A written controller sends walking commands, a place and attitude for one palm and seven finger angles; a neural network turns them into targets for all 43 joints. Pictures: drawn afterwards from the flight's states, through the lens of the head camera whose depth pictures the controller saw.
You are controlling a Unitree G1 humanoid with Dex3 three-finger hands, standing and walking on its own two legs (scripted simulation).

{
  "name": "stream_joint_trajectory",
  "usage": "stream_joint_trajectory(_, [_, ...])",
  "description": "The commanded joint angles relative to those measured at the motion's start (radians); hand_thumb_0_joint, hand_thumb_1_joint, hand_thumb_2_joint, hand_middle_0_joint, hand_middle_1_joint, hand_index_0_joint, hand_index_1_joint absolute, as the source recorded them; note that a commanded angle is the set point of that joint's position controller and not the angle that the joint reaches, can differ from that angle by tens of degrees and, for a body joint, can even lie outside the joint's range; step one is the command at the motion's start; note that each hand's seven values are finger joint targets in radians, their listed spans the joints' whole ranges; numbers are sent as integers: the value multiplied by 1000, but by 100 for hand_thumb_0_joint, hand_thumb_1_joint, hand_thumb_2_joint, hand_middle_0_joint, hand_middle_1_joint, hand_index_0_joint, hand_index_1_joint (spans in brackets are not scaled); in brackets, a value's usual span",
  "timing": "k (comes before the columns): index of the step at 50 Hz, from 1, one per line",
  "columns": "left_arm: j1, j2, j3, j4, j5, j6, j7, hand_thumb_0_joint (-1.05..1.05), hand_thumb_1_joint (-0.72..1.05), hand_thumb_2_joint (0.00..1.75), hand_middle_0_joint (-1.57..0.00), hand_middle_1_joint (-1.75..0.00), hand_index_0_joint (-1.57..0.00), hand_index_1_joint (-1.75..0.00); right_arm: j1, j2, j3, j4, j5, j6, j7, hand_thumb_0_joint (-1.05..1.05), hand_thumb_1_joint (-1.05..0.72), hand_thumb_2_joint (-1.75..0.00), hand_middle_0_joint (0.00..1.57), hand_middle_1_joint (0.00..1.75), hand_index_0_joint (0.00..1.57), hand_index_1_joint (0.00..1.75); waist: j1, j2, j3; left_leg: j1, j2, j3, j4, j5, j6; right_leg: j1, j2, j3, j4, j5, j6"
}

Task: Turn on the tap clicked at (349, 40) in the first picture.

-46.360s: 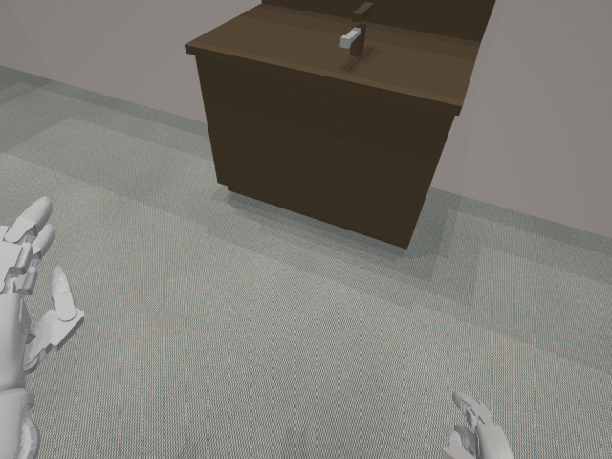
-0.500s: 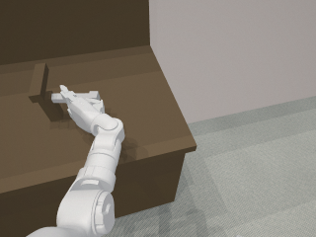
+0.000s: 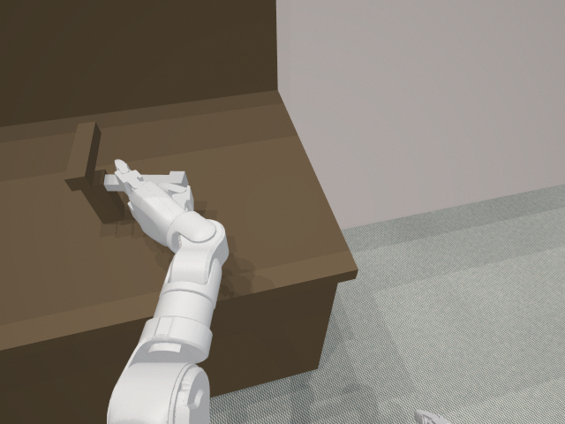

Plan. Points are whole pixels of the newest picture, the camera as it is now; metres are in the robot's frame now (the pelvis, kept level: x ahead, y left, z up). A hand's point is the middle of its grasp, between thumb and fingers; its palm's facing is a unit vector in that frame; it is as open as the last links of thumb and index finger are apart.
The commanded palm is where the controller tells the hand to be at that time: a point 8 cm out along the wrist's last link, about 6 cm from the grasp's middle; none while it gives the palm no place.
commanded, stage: lift the hand up off the lever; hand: left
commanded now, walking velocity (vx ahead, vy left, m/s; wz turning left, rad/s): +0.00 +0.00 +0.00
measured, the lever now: (177, 183) +0.47 +0.19 +0.08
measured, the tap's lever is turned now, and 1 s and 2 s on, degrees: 75 75 75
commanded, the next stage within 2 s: draw the hand back beside the body in 1.24 s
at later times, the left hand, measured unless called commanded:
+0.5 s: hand (182, 183) +0.41 +0.16 +0.13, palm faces +0.77 -0.63 -0.10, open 7.8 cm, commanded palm +0.36 +0.18 +0.14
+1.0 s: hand (178, 177) +0.41 +0.15 +0.15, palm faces +0.75 -0.65 -0.08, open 7.8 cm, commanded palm +0.35 +0.17 +0.16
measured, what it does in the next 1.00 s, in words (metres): stands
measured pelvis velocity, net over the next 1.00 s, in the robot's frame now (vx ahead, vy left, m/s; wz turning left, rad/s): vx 0.00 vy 0.00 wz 0.00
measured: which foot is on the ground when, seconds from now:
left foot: down 0.00-1.00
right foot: down 0.00-1.00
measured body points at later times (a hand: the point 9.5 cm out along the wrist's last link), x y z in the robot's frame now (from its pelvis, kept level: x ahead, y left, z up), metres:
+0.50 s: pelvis +0.00 +0.00 +0.01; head +0.00 -0.01 +0.46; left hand +0.37 +0.19 +0.14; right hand +0.14 -0.24 -0.11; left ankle +0.00 +0.14 -0.72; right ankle -0.02 -0.09 -0.72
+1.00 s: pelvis +0.00 +0.00 +0.01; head -0.01 -0.01 +0.46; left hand +0.36 +0.19 +0.16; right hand +0.15 -0.22 -0.10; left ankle +0.00 +0.14 -0.72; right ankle -0.02 -0.09 -0.72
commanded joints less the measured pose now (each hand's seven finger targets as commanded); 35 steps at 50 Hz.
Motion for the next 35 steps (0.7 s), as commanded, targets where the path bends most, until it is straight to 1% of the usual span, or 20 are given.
stream_joint_trajectory(1, [-455, 103, -86, -272, 53, -44, 1, 0, 90, 90, -15, -15, -15, -15, -71, -118, -26, -119, 8, -30, -12, 0, -90, -90, 20, 30, 20, 30, -4, -77, -334, 164, -23, 53, -43, 397, 22, 202, -26, 10, -94, 465, 21])
stream_joint_trajectory(2, [-434, 128, -58, -250, 46, -30, 0, 0, 90, 90, -15, -15, -15, -15, -75, -125, -28, -112, 9, -25, -19, 0, -90, -90, 20, 30, 20, 30, 3, -84, -315, 160, -25, 49, -56, 382, 21, 212, -24, 9, -107, 445, 19])
stream_joint_trajectory(3, [-435, 90, -90, -248, 38, -19, -6, 0, 90, 90, -15, -15, -15, -15, -86, -121, -21, -120, 14, -22, -20, 0, -90, -90, 20, 30, 20, 30, -2, -84, -305, 168, -27, 53, -62, 380, 24, 209, -29, 12, -114, 448, 21])
stream_joint_trajectory(6, [-433, 78, -93, -201, 21, 11, -13, 0, 90, 90, -15, -15, -15, -15, -107, -120, -14, -115, 24, -17, -26, 0, -90, -90, 20, 30, 20, 30, -3, -113, -256, 156, -32, 55, -87, 325, 30, 206, -32, 15, -148, 392, 26])
stream_joint_trajectory(7, [-436, 99, -76, -182, 22, 18, -13, 0, 90, 90, -15, -15, -15, -15, -114, -126, -15, -106, 25, -14, -30, 0, -90, -90, 20, 30, 20, 30, -2, -111, -231, 156, -31, 49, -97, 304, 30, 197, -28, 14, -163, 350, 23])
stream_joint_trajectory(9, [-492, 86, -89, -174, 22, 17, -8, 0, 90, 90, -15, -15, -15, -15, -124, -120, -9, -105, 27, -18, -30, 0, -90, -90, 20, 30, 20, 30, -8, -97, -221, 162, -33, 53, -105, 274, 34, 179, -33, 21, -178, 305, 25])
stream_joint_trajectory(11, [-493, 88, -85, -176, 26, 11, -3, 0, 90, 90, -15, -15, -15, -15, -127, -118, -10, -105, 25, -21, -30, 0, -90, -90, 20, 30, 20, 30, -2, -92, -237, 168, -35, 55, -106, 273, 35, 187, -32, 23, -180, 306, 25])
stream_joint_trajectory(12, [-501, 131, -52, -175, 31, 7, 0, 0, 90, 90, -15, -15, -15, -15, -121, -123, -14, -96, 23, -18, -34, 0, -90, -90, 20, 30, 20, 30, 6, -89, -249, 168, -35, 49, -110, 271, 32, 196, -29, 24, -181, 294, 22])
stream_joint_trajectory(13, [-506, 98, -81, -183, 33, 4, -1, 0, 90, 90, -15, -15, -15, -15, -129, -116, -11, -104, 26, -19, -31, 0, -90, -90, 20, 30, 20, 30, 3, -79, -247, 174, -32, 52, -113, 277, 32, 192, -32, 22, -178, 297, 21])
stream_joint_trajectory(16, [-510, 90, -89, -198, 39, -1, 0, 0, 90, 90, -15, -15, -15, -15, -125, -114, -12, -109, 22, -19, -29, 0, -90, -90, 20, 30, 20, 30, 5, -75, -273, 184, -32, 57, -103, 309, 31, 207, -34, 24, -166, 352, 22])
stream_joint_trajectory(17, [-472, 133, -45, -194, 37, 2, 2, 0, 90, 90, -15, -15, -15, -15, -121, -119, -18, -106, 19, -15, -32, 0, -90, -90, 20, 30, 20, 30, 20, -82, -287, 182, -33, 53, -109, 313, 30, 227, -29, 21, -167, 355, 21])
stream_joint_trajectory(21, [-491, 116, -65, -215, 27, 16, -6, 0, 90, 90, -15, -15, -15, -15, -135, -117, -11, -116, 26, -7, -37, 0, -90, -90, 20, 30, 20, 30, 9, -95, -274, 184, -31, 63, -113, 323, 33, 241, -41, 28, -173, 395, 28])
stream_joint_trajectory(22, [-472, 147, -37, -219, 27, 20, -7, 0, 90, 90, -15, -15, -15, -15, -133, -119, -16, -111, 25, -6, -39, 0, -90, -90, 20, 30, 20, 30, 21, -86, -274, 188, -31, 57, -119, 322, 32, 245, -34, 25, -177, 377, 23])
stream_joint_trajectory(23, [-483, 112, -72, -224, 27, 23, -9, 0, 90, 90, -15, -15, -15, -15, -139, -117, -11, -117, 27, -8, -38, 0, -90, -90, 20, 30, 20, 30, 11, -94, -265, 193, -29, 61, -121, 324, 33, 235, -36, 24, -177, 374, 25])
stream_joint_trajectory(25, [-496, 125, -63, -245, 25, 22, -8, 0, 90, 90, -15, -15, -15, -15, -136, -117, -12, -116, 25, -12, -38, 0, -90, -90, 20, 30, 20, 30, 13, -101, -280, 202, -29, 63, -119, 334, 34, 245, -36, 25, -177, 392, 27])
stream_joint_trajectory(27, [-481, 134, -63, -276, 26, 24, -14, 0, 90, 90, -15, -15, -15, -15, -137, -120, -16, -113, 24, -14, -40, 0, -90, -90, 20, 30, 20, 30, 22, -72, -291, 216, -28, 57, -124, 348, 29, 254, -29, 22, -174, 389, 20])
stream_joint_trajectory(29, [-465, 72, -119, -269, 24, 34, -21, 0, 90, 90, -15, -15, -15, -15, -140, -115, -13, -116, 28, -19, -34, 0, -90, -90, 20, 30, 20, 30, 14, -72, -270, 229, -24, 58, -124, 364, 27, 236, -28, 14, -171, 389, 17])
stream_joint_trajectory(31, [-477, 79, -112, -273, 14, 44, -21, 0, 90, 90, -15, -15, -15, -15, -140, -119, -13, -113, 30, -23, -34, 0, -90, -90, 20, 30, 20, 30, 13, -89, -265, 230, -27, 57, -129, 350, 29, 239, -27, 15, -181, 375, 19])
stream_joint_trajectory(32, [-450, 123, -68, -277, 7, 48, -21, 0, 90, 90, -15, -15, -15, -15, -143, -124, -17, -110, 31, -20, -39, 0, -90, -90, 20, 30, 20, 30, 29, -94, -270, 230, -28, 54, -137, 352, 28, 257, -23, 15, -186, 371, 18])
stream_joint_trajectory(35, [-429, 66, -118, -303, 3, 63, -26, 0, 90, 90, -15, -15, -15, -15, -153, -114, -13, -119, 32, -23, -32, 0, -90, -90, 20, 30, 20, 30, 30, -88, -261, 241, -26, 57, -139, 378, 23, 260, -25, 9, -181, 393, 16])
